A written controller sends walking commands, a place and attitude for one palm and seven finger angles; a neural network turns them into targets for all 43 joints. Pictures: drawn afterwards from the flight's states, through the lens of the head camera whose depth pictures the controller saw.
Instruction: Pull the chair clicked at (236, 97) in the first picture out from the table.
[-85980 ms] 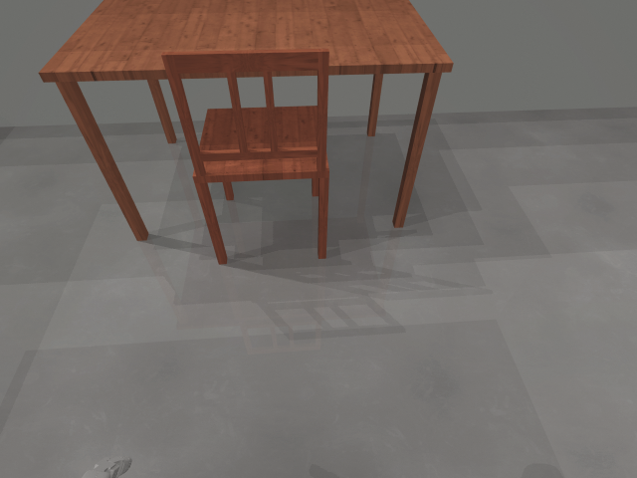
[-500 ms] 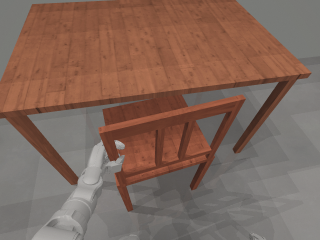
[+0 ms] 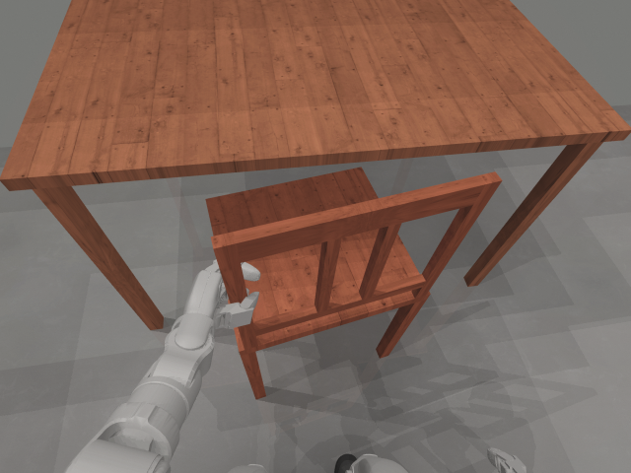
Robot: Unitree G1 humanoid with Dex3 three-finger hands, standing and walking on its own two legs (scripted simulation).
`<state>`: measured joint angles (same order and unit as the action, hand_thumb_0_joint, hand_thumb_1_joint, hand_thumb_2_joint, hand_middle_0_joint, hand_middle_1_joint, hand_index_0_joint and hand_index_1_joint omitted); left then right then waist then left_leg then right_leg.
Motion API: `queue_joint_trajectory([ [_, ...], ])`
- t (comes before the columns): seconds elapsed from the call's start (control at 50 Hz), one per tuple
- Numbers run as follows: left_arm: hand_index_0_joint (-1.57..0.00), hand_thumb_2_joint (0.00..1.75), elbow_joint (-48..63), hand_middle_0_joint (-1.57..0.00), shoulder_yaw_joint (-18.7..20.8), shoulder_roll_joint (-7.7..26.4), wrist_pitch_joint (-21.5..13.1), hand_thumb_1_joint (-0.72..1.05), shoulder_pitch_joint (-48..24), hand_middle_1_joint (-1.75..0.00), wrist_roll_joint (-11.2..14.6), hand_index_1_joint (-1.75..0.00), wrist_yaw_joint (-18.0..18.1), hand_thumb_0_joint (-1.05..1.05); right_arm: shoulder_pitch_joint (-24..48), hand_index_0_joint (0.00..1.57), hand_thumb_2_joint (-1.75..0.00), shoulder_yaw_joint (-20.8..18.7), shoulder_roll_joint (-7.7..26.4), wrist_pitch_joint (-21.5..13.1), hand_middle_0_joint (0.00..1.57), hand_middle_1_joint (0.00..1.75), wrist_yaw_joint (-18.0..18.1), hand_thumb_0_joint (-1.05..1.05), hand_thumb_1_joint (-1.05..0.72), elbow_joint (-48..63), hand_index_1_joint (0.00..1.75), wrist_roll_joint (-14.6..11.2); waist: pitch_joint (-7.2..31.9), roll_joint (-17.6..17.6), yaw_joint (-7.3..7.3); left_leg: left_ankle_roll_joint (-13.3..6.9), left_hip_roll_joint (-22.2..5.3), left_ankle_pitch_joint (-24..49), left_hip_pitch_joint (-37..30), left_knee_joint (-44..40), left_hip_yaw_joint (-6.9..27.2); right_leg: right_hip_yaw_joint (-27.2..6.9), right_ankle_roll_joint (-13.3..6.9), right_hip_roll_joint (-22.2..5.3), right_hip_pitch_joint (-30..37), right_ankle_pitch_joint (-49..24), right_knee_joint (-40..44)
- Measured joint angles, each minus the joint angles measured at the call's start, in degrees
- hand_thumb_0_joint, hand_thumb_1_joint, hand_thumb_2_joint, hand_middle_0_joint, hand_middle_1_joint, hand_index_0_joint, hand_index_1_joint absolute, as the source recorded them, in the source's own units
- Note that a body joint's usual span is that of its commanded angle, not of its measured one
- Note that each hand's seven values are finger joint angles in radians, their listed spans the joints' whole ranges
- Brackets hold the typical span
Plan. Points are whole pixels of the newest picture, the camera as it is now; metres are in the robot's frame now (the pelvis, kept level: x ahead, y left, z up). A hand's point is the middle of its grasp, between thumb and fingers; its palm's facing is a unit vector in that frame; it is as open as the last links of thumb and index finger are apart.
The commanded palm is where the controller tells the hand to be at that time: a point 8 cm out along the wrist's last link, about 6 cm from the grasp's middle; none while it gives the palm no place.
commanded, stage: step backward, pulling the chair out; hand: left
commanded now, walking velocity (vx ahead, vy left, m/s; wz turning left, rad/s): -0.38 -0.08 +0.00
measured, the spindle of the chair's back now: (325, 276) +0.42 -0.02 -0.10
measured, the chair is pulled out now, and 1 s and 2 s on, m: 0.08 0.18 0.37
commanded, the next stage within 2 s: none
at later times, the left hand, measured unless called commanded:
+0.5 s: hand (241, 346) +0.28 +0.11 -0.06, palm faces -0.08 -0.98 -0.18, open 5.7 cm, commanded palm +0.28 +0.16 -0.05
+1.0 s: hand (235, 395) +0.22 +0.11 -0.05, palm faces -0.11 -0.98 -0.18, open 5.6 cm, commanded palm +0.22 +0.16 -0.05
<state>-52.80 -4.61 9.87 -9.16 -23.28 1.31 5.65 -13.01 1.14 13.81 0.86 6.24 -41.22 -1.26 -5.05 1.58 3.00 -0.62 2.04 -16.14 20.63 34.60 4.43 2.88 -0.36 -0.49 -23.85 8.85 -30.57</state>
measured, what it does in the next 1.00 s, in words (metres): walks backwards: right foot, then left foot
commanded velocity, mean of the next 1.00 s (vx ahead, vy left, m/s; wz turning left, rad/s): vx -0.38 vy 0.00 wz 0.00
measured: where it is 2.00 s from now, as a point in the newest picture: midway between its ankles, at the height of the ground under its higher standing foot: outside the picture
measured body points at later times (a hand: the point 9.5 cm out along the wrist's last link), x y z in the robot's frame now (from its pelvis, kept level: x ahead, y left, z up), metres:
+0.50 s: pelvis -0.05 +0.00 +0.00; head +0.00 +0.01 +0.45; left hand +0.28 +0.16 -0.04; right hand +0.04 -0.27 -0.11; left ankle -0.04 +0.11 -0.73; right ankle +0.00 -0.13 -0.72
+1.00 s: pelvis -0.12 +0.00 +0.00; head -0.06 +0.02 +0.45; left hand +0.22 +0.16 -0.04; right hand -0.02 -0.25 -0.11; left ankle -0.11 +0.12 -0.73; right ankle -0.11 -0.12 -0.71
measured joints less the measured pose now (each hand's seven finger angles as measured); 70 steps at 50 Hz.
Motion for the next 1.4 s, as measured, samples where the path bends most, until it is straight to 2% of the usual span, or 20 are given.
queue_joint_trajectory([
  [0.12,-0.5,0.72,-0.6,-0.2,1.8,0.4,-0.4,0.6,-0.5,-1.24,0.6,-1.44,-0.5,0.05,1.5,0.2,-0.9,0.4,-2.6,-0.1,0.2,0.3,-1.3,0.01,-0.91,0.5,0.3,0.8,-1.3,-1.5,-0.99,1.0,-1.4,0.4,0.5,0.3,-0.4,-1.4,0.0,1.6,1.0,0.5,0.3],
  [0.22,-0.5,0.73,-2.6,-0.22,3.8,0.7,-0.6,0.59,-1.5,-1.22,0.9,-1.44,-0.2,0.05,2.7,0.2,-0.9,0.5,-3.4,0.0,0.2,0.3,-1.1,0.01,-0.91,0.6,0.3,-0.3,-1.3,-2.7,0.27,2.1,-2.5,0.0,2.5,2.2,0.7,-0.1,-1.5,2.6,0.3,-0.8,0.9],
  [0.32,-0.5,0.72,-3.8,-0.2,3.3,-0.7,-0.3,0.61,-2.3,-1.22,0.2,-1.44,0.6,0.05,2.0,0.2,-0.9,-0.4,-0.8,0.2,0.2,0.3,-0.5,0.01,-0.91,-0.1,0.3,-0.7,-0.3,-2.9,1.67,1.5,-1.9,-8.4,2.5,7.3,0.3,1.3,-1.1,1.6,-0.5,-2.1,1.7],
  [0.36,-0.5,0.71,-3.3,-0.19,2.5,-1.2,0.0,0.61,-2.2,-1.23,0.0,-1.44,0.7,0.04,1.4,0.2,-0.9,-0.6,0.5,0.3,0.2,0.3,-0.2,0.01,-0.91,-0.2,0.3,-0.6,0.2,-2.7,2.19,0.7,-1.8,-4.1,0.9,3.4,0.1,1.9,-0.6,0.8,-0.9,-2.7,2.2],
  [0.4,-0.5,0.7,-2.0,-0.19,1.5,-1.1,0.1,0.61,-1.6,-1.24,0.0,-1.44,0.5,0.04,0.7,0.2,-0.9,-0.6,1.0,0.8,0.2,0.3,0.1,0.01,-0.91,0.1,0.3,-0.5,0.0,-1.3,1.55,0.1,-1.1,0.7,0.5,1.5,-0.8,1.1,0.2,0.0,-1.2,-3.1,2.3],
  [0.46,-0.5,0.7,0.0,-0.18,-0.1,-0.4,0.6,0.62,-0.1,-1.25,0.3,-1.44,0.2,0.03,-0.8,0.2,-0.9,-0.7,0.8,1.3,0.2,0.3,0.2,0.01,-0.91,1.5,0.3,-0.4,0.1,-0.2,0.33,-0.2,-1.0,-0.1,-0.2,0.1,-2.1,-0.7,0.5,0.1,-2.1,3.3,-1.6],
  [0.52,-0.5,0.71,0.0,-0.17,-0.4,-0.6,0.4,0.62,0.8,-1.25,0.6,-1.44,-0.3,0.04,-2.0,0.2,-0.9,-0.8,0.0,1.1,0.2,0.3,-0.1,0.01,-0.91,1.7,0.3,0.1,0.8,-1.3,-0.35,0.1,-1.6,0.0,0.4,-0.1,-1.8,-1.7,0.1,0.7,0.9,4.8,-4.0],
  [0.56,-0.5,0.72,-0.6,-0.18,0.1,-0.5,0.0,0.61,0.6,-1.25,0.7,-1.44,-0.5,0.04,-1.8,0.2,-0.9,-0.6,-0.9,0.7,0.2,0.3,-0.7,0.01,-0.91,0.9,0.3,0.1,0.9,-1.7,-1.37,0.6,-2.3,-0.1,1.0,0.5,-1.9,-2.2,0.2,1.3,3.7,4.9,-0.6],
  [0.6,-0.5,0.73,-1.9,-0.19,1.2,-0.4,-0.6,0.6,-0.6,-1.24,1.0,-1.44,-0.4,0.04,-0.3,0.2,-0.9,-0.3,-1.6,0.5,0.2,0.3,-1.1,0.01,-0.91,0.1,0.3,0.2,-0.3,-3.0,-1.59,1.3,-3.7,0.3,1.3,0.6,-1.7,-1.9,0.0,2.7,4.1,3.4,1.2],
  [0.66,-0.5,0.73,-3.6,-0.2,2.8,0.0,-0.9,0.6,-2.4,-1.22,1.2,-1.44,0.0,0.04,1.4,0.2,-0.9,-0.1,-2.4,0.3,0.2,0.3,-1.0,0.01,-0.91,-0.1,0.3,-0.2,-1.5,-3.2,-0.6,2.2,-4.0,2.2,2.3,0.6,-1.5,-1.4,-0.6,3.0,3.7,1.7,2.0],
  [0.78,-0.5,0.72,-4.3,-0.18,3.1,-1.3,0.6,0.62,-3.6,-1.19,0.6,-1.44,0.5,0.04,2.3,0.2,-0.9,-0.9,-0.2,0.9,0.2,0.3,-0.2,0.01,-0.91,-0.1,0.3,-0.7,-0.8,-3.3,1.58,2.1,-2.5,-7.2,2.5,7.1,-0.7,-0.6,0.0,1.3,2.0,0.5,1.8],
  [0.84,-0.5,0.72,-2.6,-0.16,1.6,-2.1,1.3,0.63,-3.2,-1.19,0.2,-1.44,0.4,0.04,1.7,0.2,-0.9,-1.2,1.4,1.2,0.2,0.3,0.3,0.01,-0.91,0.1,0.3,-0.6,-0.2,-3.1,2.37,1.1,-2.7,-1.1,-0.7,0.9,-0.8,0.1,1.2,0.0,1.0,-0.1,1.7],
  [0.9,-0.49,0.72,-0.2,-0.15,0.0,-1.5,1.8,0.63,-2.3,-1.2,0.2,-1.43,0.1,0.04,1.1,0.2,-0.9,-1.3,0.9,2.1,0.2,0.3,0.2,0.01,-0.91,1.4,0.3,-0.2,-0.9,-0.2,0.63,-0.1,-1.5,-0.1,-1.6,-0.9,-3.1,-1.6,1.8,-1.2,0.5,-1.2,1.3],
  [1.0,-0.48,0.74,0.6,-0.14,-1.0,-0.7,1.4,0.64,-0.4,-1.2,-0.1,-1.43,-0.4,0.04,-0.3,0.2,-0.9,-1.0,-1.3,1.4,0.2,0.3,-1.2,0.01,-0.91,2.6,0.3,1.1,0.5,-0.8,-0.69,-0.1,-2.8,0.5,-0.7,-2.0,-4.5,-2.4,0.5,0.8,1.5,10.4,-7.7],
  [1.08,-0.49,0.76,-1.3,-0.16,0.8,-0.3,-0.1,0.62,-0.9,-1.2,0.3,-1.44,-0.7,0.04,0.1,0.2,-0.9,-0.2,-3.3,0.5,0.2,0.3,-2.9,0.01,-0.91,1.6,0.3,1.3,0.2,-2.0,-1.98,0.8,-4.1,1.2,0.3,-1.6,-5.6,-2.6,0.1,1.5,7.5,7.9,0.3],
  [1.16,-0.49,0.76,-3.3,-0.18,3.6,-0.3,-0.8,0.62,-2.3,-1.16,0.6,-1.44,-0.3,0.04,1.9,0.2,-0.9,0.3,-3.5,0.7,0.2,0.3,-2.9,0.01,-0.91,0.6,0.3,0.6,-2.3,-5.4,-0.69,2.1,-6.4,4.3,1.6,0.1,-4.7,-1.8,-0.8,3.9,8.3,3.6,4.3],
  [1.22,-0.49,0.76,-4.1,-0.17,4.5,-0.6,-0.3,0.63,-2.8,-1.15,0.7,-1.43,0.1,0.05,1.9,0.2,-0.9,-0.1,-3.0,1.2,0.2,0.3,-2.0,0.01,-0.91,0.2,0.3,-0.3,-2.0,-4.2,0.03,2.5,-3.9,-5.5,3.9,8.7,-2.4,-2.1,-1.1,2.6,6.9,3.4,3.5],
  [1.26,-0.48,0.76,-4.1,-0.16,4.5,-1.2,0.2,0.64,-2.7,-1.14,0.3,-1.42,0.2,0.05,1.8,0.2,-0.9,-0.4,-1.7,1.2,0.2,0.3,-1.5,0.01,-0.91,0.0,0.3,-0.3,-1.6,-3.4,0.53,2.7,-2.6,-8.4,4.0,11.7,-1.6,-2.4,-0.9,1.3,6.0,2.9,3.4],
  [1.32,-0.46,0.77,-3.3,-0.15,3.7,-2.2,1.0,0.65,-2.6,-1.14,-0.3,-1.42,0.3,0.05,1.8,0.2,-0.9,-1.1,0.6,1.4,0.2,0.3,-0.7,0.01,-0.91,-0.1,0.3,-0.4,-1.1,-2.9,1.75,2.9,-2.6,-8.1,1.4,8.3,-1.2,-1.8,-0.1,-0.4,4.9,2.0,3.4],
  [1.4,-0.46,0.76,-1.0,-0.14,0.8,-3.6,2.4,0.66,-2.9,-1.17,-0.1,-1.41,0.4,0.05,1.5,0.2,-0.9,-2.3,3.7,1.9,0.2,0.3,0.4,0.01,-0.91,0.7,0.3,-0.3,-1.1,-3.9,2.51,3.1,-5.0,0.4,-4.1,-2.8,-1.2,-0.3,1.4,-1.2,3.1,1.4,2.0],
])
